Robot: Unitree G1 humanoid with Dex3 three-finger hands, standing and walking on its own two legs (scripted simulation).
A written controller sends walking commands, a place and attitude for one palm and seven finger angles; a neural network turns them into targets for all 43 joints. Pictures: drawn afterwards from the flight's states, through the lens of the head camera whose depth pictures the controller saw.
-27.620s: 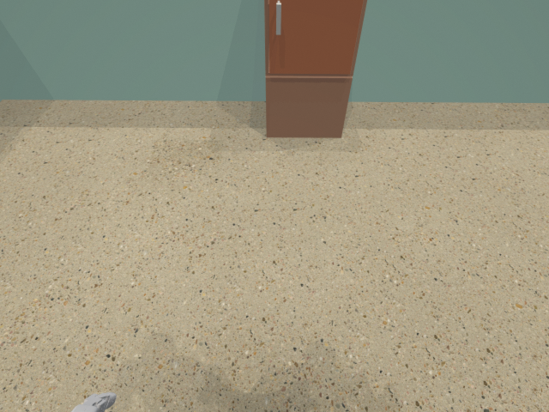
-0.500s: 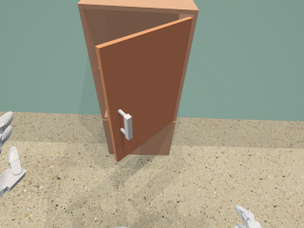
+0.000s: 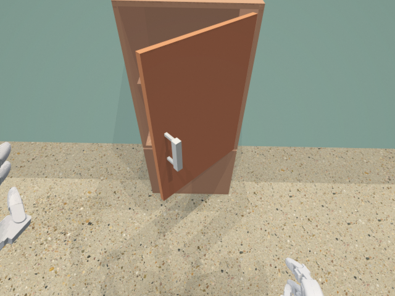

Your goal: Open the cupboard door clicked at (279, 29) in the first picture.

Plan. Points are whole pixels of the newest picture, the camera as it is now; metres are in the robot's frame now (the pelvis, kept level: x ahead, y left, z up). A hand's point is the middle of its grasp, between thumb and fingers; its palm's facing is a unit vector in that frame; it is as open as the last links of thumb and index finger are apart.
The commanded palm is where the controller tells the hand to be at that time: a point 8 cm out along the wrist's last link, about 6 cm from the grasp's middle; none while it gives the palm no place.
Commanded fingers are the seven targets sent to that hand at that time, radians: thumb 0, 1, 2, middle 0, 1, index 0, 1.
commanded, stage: stop stepping back and stand still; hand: left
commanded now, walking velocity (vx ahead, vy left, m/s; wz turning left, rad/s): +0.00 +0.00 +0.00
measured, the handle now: (173, 151) +0.54 +0.12 -0.07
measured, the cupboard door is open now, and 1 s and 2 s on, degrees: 44 44 44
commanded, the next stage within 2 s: let the arm hang, fingers relaxed in 0.12 s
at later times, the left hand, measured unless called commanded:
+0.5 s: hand out of the picture +0.08 +0.18 -0.15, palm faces -0.02 -0.98 -0.19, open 7.4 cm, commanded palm none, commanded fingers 0.00 0.90 0.90 -0.20 -0.30 -0.20 -0.30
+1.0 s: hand out of the picture -0.03 +0.18 -0.16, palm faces +0.07 -0.97 -0.22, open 7.4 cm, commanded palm none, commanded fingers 0.00 0.90 0.90 -0.20 -0.30 -0.20 -0.30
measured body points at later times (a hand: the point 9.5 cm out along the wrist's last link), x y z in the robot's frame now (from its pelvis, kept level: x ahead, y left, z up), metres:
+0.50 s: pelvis -0.01 +0.00 +0.00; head +0.01 +0.00 +0.44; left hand +0.08 +0.23 -0.13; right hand +0.09 -0.25 -0.14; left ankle +0.00 +0.12 -0.73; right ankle +0.02 -0.09 -0.73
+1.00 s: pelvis -0.02 +0.00 +0.01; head -0.01 -0.02 +0.46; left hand -0.03 +0.23 -0.15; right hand -0.04 -0.21 -0.16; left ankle +0.00 +0.12 -0.73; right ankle +0.02 -0.09 -0.73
